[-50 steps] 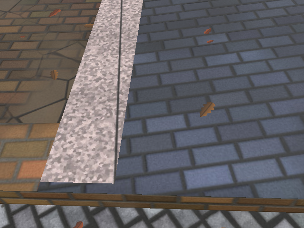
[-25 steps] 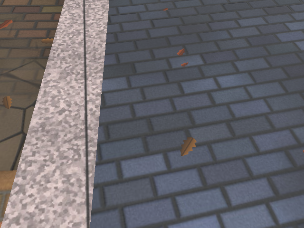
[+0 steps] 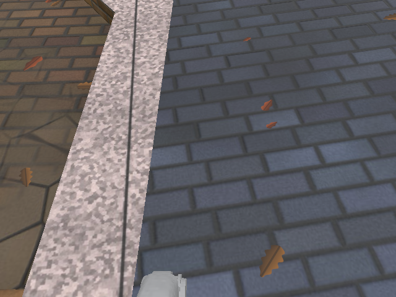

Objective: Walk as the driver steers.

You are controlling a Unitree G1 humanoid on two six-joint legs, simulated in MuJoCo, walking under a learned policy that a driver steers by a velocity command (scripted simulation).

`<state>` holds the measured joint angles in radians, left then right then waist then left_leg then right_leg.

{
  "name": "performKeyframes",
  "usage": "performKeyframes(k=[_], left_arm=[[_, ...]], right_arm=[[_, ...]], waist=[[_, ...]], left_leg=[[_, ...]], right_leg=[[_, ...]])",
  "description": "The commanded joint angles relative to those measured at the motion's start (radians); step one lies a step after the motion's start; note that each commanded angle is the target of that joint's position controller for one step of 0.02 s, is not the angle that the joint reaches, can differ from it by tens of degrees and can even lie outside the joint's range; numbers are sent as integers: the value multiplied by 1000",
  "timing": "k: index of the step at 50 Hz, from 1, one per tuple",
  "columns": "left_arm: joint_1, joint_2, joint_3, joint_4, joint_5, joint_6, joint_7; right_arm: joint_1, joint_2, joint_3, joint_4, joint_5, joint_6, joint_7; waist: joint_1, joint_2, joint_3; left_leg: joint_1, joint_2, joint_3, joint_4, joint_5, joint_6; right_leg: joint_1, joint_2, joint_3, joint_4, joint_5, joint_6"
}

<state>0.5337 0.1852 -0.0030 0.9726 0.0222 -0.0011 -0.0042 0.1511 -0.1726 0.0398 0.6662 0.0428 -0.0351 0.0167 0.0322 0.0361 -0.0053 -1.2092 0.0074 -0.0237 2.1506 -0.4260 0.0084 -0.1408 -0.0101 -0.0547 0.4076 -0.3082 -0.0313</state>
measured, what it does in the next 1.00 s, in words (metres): climbs, turning left: left foot 0.14 m higher, then right foot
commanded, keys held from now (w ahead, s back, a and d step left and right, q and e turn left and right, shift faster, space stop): w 0.14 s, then w+q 0.18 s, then q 0.66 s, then no key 0.02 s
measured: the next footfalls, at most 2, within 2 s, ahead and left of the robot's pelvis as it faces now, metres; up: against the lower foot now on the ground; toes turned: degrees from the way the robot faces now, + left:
left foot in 0.18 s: +0.26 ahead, +0.11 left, +0.14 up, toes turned +4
right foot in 0.66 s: +0.52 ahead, -0.05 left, +0.14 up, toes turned +17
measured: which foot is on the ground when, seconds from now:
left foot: up 0.00-0.16, down 0.18-0.66, up 0.68-1.00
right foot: down 0.00-0.20, up 0.22-0.64, down 0.66-1.00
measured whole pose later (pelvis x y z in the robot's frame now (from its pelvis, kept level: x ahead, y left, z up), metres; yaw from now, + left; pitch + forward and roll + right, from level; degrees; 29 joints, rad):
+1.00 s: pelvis +0.38 +0.02 +0.14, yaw +26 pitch +2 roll -1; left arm 0.16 0.26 0.05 0.73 0.01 0.00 0.05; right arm 0.17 -0.29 -0.06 0.62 0.01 0.05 -0.02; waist 0.03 0.01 0.04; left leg -0.52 0.06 -0.01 0.92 -0.35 -0.06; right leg -0.32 -0.04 -0.15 0.41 -0.12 -0.03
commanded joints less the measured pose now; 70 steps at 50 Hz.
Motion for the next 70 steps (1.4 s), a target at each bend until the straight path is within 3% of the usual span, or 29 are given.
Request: performKeyframes(k=[1, 3, 5, 7, 9, 10, 11, 13, 15, 16, 19, 23, 27, 31, 32, 33, 34, 35, 37, 40, 44, 54, 55, 56, 57, 59, 61, 65, 70], left_arm=[[-111, 60, -16, -53, -3, -16, 19], [-59, 114, -5, -38, -34, -50, 35], [25, 210, 15, 9, -65, -60, 37], [66, 263, 27, 25, -30, -25, 48], [3, 266, 40, -1, -3, -12, 62], [75, 137, 27, -44, -2, -40, 43], [41, 90, 26, -31, 31, -76, -8], [-197, 55, 30, -157, -27, -97, -56], [-288, 14, 3, -245, -30, -92, -34], [-234, 5, -8, -253, -29, -90, -29], [-252, 71, -10, -301, -18, -72, -3], [-413, 84, 2, -349, -1, -84, 28], [-549, 94, 17, -381, -33, -75, 21], [-469, 162, 53, -349, -25, -82, 9], [-415, 182, 62, -335, -11, -93, 12], [-319, 240, 73, -328, 17, -99, 24], [-334, 247, 66, -355, 36, -82, 35], [-314, 226, 71, -359, 3, -60, 30], [-403, 133, 53, -377, -12, -41, 43], [-456, 153, 52, -357, 6, -26, 52], [-421, 182, 70, -326, -1, -23, 63], [-413, 235, 95, -273, -47, 1, 40], [-357, 201, 86, -243, -49, 4, 36], [-336, 127, 64, -254, -12, 3, 27], [-374, 151, 73, -292, 4, -2, 36], [-438, 206, 99, -286, -16, 11, 43], [-381, 190, 104, -240, -7, 29, 50], [-348, 132, 83, -225, -17, 22, 45], [-427, 172, 79, -263, -40, -15, 21]], right_arm=[[-190, 23, 48, -223, -31, -29, 14], [-227, 4, 53, -245, -57, -37, 13], [-167, -31, 34, -223, -43, -42, -4], [-75, -86, 4, -201, -22, -37, 14], [155, -194, -45, -125, -27, -25, 37], [259, -306, -84, -56, -58, -15, 43], [334, -303, -87, 8, -61, 5, 19], [177, -158, -51, 49, -38, -16, 17], [113, -17, -19, 132, -66, -32, 46], [122, 13, -19, 161, -65, -37, 54], [97, -71, -43, 163, -46, -42, 30], [197, -174, -77, 151, -39, -56, -16], [267, -243, -112, 135, -12, -17, -45], [193, -227, -128, 78, -5, 15, -59], [176, -211, -127, 55, -14, 15, -57], [173, -144, -107, 14, -40, 11, -52], [359, -70, -90, 20, -57, 3, -44], [455, -170, -98, 42, -43, 6, -37], [261, -253, -133, 34, -12, 43, -52], [196, -206, -135, -14, -27, 84, -64], [135, -152, -118, -63, -32, 72, -57], [125, -173, -125, -105, -41, 74, -13], [151, -200, -134, -100, -47, 72, -15], [156, -286, -151, -119, -54, 70, -25], [104, -335, -157, -152, -68, 64, -28], [67, -259, -136, -141, -81, 33, -26], [-32, -205, -116, -150, -57, 21, -29], [-30, -142, -95, -132, -59, 14, -33], [102, -239, -130, -61, -38, 20, -38]], waist=[[-75, -108, 156], [-68, -121, -12], [-94, -171, -115], [-150, -303, -153], [-242, -349, -275], [-185, 124, -388], [-180, 285, -425], [-94, 41, -58], [6, -16, 76], [36, -7, 68], [71, -8, 73], [-2, 46, -23], [-61, 97, -74], [-21, 82, -94], [-4, 58, -136], [13, -55, -267], [-78, -306, -337], [-71, -318, -436], [-36, -131, -238], [-62, -159, -86], [-43, -157, -99], [-67, -152, -98], [-67, -102, -91], [-30, 147, -101], [-44, 277, -67], [-63, 158, -56], [-21, 121, -55], [-10, 95, -102], [-89, 128, 11]], left_leg=[[-33, 48, 43, -311, 175, -7], [511, 77, 208, -620, 286, 1], [646, 5, 269, -813, 152, 45], [596, -75, 271, -992, -25, 92], [850, -37, -17, -1196, 49, 170], [1162, 172, -555, -1502, -10, 331], [1263, 284, -1013, -1879, -88, 383], [943, 322, -824, -1861, -201, 293], [712, 188, -386, -1805, 1, 186], [720, 117, -262, -1774, 135, 172], [744, 59, -153, -1858, 391, 196], [872, 51, -93, -1877, 864, 179], [1043, 106, -191, -1815, 730, 163], [1108, 105, -307, -1653, 620, 127], [1073, 46, -284, -1548, 589, 99], [916, -20, -232, -1316, 330, 61], [646, -153, -143, -1081, -321, 1], [589, -82, -127, -877, -348, -41], [502, 6, -77, -802, -129, -87], [620, 11, -39, -860, 2, -99], [633, 35, -8, -1050, 55, -96], [982, -1, 84, -1610, 190, 32], [1074, 11, 37, -1718, 277, 65], [1187, 242, -268, -1793, 506, 138], [1108, 412, -417, -1821, 601, 316], [1003, 312, -306, -1842, 441, 273], [981, 238, -208, -1826, 455, 198], [999, 175, -128, -1809, 441, 187], [1049, 248, -338, -1934, -133, 238]], right_leg=[[-327, -158, 74, -294, 11, -126], [-437, -168, 59, -499, 243, -185], [-99, -170, 6, -374, 941, -173], [274, -245, 41, -137, 1637, -138], [277, -240, 46, 243, 1705, -122], [-119, -61, 77, 601, 1104, -83], [-343, 120, 197, 1014, 102, -46], [-663, 49, 222, 1442, 10, -76], [-690, -35, 154, 1420, 136, -122], [-667, -39, 153, 1409, 143, -129], [-657, -46, 94, 1064, 117, -49], [-506, 1, 34, 552, 278, 34], [-410, 52, 61, 198, 284, 81], [-260, 37, 123, -21, 324, 44], [-127, -2, 122, -72, 421, 13], [143, -191, 260, 18, 731, -67], [380, -435, 510, 92, 1182, -223], [398, -531, 622, 82, 1054, -342], [165, -372, 470, -44, 430, -261], [-123, -232, 228, -131, 317, -197], [-65, -257, 148, -144, 388, -234], [-109, -273, 69, -24, 268, -160], [-174, -227, 23, 51, 178, -90], [-346, -117, -89, 306, -96, 17], [-509, -6, -52, 474, -344, 78], [-479, -41, 69, 661, -247, 79], [-445, -46, 81, 691, -131, 97], [-319, -49, 68, 527, -36, 115], [-335, -21, 28, 294, -152, 51]])
Keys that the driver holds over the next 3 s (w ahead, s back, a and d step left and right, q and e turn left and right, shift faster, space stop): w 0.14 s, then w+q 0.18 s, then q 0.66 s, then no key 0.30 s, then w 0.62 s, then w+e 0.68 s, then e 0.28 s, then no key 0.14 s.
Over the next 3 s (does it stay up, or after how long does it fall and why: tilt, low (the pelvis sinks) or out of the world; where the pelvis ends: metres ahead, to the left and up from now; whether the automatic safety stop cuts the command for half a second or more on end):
stays up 1.02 0.36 0.12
